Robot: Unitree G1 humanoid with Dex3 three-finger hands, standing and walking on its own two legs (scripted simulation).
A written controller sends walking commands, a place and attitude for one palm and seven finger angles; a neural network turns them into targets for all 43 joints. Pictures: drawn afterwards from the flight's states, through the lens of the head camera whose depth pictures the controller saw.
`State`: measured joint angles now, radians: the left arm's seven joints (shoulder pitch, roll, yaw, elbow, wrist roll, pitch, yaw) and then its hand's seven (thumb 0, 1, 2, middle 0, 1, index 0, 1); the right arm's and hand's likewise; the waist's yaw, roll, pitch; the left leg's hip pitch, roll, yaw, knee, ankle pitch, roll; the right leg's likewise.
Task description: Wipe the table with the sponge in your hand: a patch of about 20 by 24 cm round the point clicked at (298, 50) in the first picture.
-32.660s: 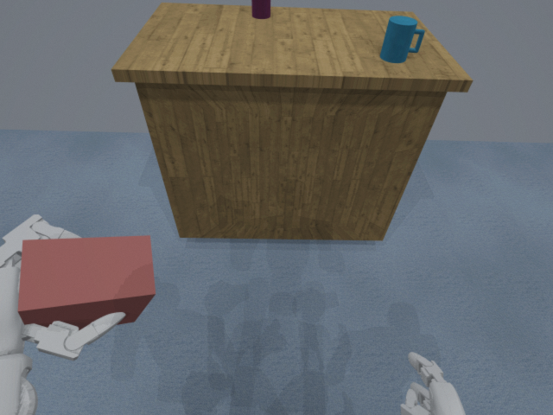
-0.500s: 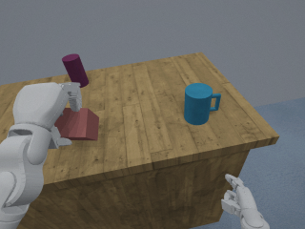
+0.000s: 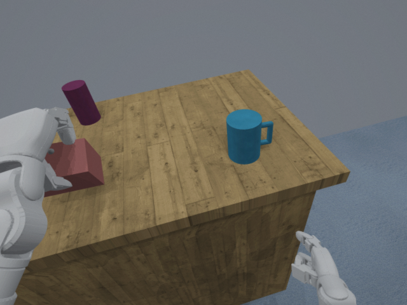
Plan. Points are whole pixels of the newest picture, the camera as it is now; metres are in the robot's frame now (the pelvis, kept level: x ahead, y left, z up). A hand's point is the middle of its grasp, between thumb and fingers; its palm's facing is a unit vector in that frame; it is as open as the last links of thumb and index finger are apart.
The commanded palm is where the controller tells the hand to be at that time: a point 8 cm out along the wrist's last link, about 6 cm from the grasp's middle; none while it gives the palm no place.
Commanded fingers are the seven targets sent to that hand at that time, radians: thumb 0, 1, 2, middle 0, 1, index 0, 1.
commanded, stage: move the sponge above the wiping area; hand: left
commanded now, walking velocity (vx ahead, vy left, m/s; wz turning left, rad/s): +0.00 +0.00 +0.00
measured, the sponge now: (60, 172) +0.27 +0.32 +0.17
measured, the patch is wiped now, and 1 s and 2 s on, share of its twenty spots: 0.40 0.40 0.40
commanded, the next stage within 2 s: none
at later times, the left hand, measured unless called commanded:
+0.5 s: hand (71, 166) +0.26 +0.28 +0.20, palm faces +0.14 -0.02 -0.99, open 9.5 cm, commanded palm +0.22 +0.28 +0.27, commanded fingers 0.00 0.10 1.30 -1.20 -1.60 -1.20 -1.60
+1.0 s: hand (71, 161) +0.27 +0.27 +0.21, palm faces +0.18 -0.01 -0.98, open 9.5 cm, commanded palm +0.21 +0.28 +0.28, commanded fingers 0.00 0.10 1.30 -1.20 -1.60 -1.20 -1.60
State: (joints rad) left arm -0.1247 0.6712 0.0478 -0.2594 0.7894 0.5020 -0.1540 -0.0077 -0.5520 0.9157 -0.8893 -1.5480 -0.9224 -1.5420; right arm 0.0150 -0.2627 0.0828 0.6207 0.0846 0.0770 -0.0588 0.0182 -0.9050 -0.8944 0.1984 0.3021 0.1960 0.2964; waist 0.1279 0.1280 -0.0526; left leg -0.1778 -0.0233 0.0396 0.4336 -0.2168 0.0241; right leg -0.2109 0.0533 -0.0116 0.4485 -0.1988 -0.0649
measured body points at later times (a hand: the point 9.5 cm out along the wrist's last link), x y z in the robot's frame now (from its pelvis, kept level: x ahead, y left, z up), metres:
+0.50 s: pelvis +0.00 +0.00 +0.00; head -0.02 -0.06 +0.44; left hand +0.25 +0.27 +0.25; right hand +0.26 -0.19 -0.08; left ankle +0.01 +0.10 -0.74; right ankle +0.03 -0.08 -0.74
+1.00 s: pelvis +0.00 +0.00 +0.00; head -0.02 -0.06 +0.44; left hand +0.25 +0.27 +0.26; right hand +0.27 -0.18 -0.07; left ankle +0.01 +0.10 -0.74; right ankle +0.03 -0.08 -0.74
